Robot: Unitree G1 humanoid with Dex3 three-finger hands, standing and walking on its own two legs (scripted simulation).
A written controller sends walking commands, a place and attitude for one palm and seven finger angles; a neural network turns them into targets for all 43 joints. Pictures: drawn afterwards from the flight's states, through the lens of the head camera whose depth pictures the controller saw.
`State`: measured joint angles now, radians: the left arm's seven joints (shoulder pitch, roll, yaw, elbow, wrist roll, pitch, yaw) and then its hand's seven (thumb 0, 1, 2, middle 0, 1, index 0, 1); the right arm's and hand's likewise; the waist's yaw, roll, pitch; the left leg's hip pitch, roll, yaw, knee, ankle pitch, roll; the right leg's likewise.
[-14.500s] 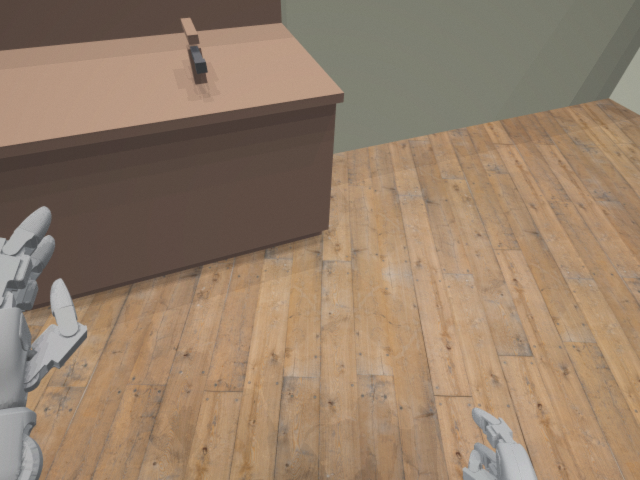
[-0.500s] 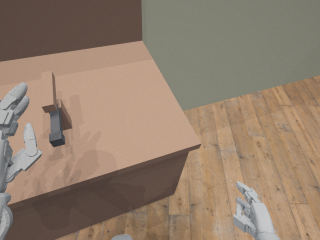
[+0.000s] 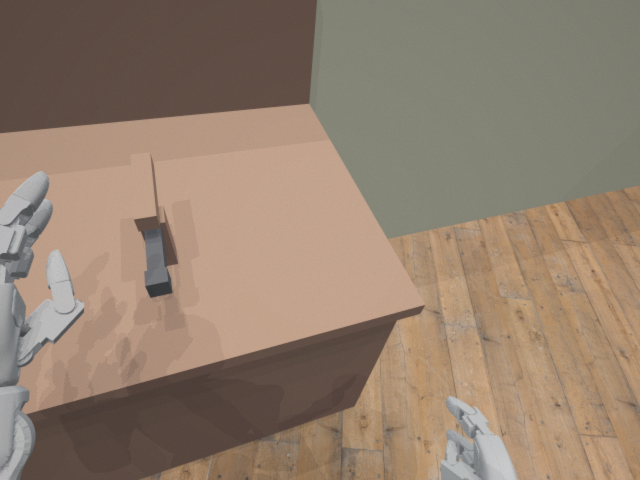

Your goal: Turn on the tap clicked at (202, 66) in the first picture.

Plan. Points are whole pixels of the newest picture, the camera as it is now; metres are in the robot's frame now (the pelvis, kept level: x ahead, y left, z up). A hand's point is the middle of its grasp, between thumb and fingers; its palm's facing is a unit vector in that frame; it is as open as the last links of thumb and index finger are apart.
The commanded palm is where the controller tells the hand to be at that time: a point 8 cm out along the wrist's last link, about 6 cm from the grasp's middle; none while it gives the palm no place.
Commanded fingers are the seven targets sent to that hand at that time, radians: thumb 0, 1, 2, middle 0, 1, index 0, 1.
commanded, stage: come to a stop and stand still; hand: left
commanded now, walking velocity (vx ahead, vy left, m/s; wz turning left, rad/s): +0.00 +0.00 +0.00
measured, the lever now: (158, 282) +0.34 +0.25 +0.03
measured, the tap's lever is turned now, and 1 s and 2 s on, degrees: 0 0 0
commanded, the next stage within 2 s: look again from close up in 0.38 s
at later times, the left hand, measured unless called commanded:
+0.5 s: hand (94, 289) +0.24 +0.24 +0.16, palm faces +0.38 -0.85 -0.36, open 7.5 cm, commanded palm +0.18 +0.27 +0.18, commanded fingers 0.00 0.90 0.90 -0.20 -0.30 -0.20 -0.30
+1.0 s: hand (101, 291) +0.24 +0.24 +0.16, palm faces +0.38 -0.85 -0.36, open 7.5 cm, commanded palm +0.18 +0.27 +0.18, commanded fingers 0.00 0.90 0.90 -0.20 -0.30 -0.20 -0.30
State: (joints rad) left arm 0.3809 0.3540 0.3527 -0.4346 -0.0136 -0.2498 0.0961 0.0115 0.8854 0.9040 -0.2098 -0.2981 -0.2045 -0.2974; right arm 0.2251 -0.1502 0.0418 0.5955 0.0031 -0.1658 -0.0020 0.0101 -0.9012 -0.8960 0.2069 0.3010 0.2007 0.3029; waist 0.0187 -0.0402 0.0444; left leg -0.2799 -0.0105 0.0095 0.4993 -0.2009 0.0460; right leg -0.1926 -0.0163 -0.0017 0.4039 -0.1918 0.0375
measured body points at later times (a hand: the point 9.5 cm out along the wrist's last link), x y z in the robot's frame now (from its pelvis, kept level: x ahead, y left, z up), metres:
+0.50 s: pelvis +0.02 -0.01 +0.00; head +0.04 +0.01 +0.45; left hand +0.21 +0.28 +0.18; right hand +0.20 -0.23 -0.07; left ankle +0.04 +0.08 -0.74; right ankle +0.02 -0.15 -0.74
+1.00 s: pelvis +0.02 -0.01 +0.00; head +0.04 +0.01 +0.45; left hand +0.21 +0.28 +0.18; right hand +0.20 -0.24 -0.07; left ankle +0.04 +0.08 -0.74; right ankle +0.02 -0.15 -0.74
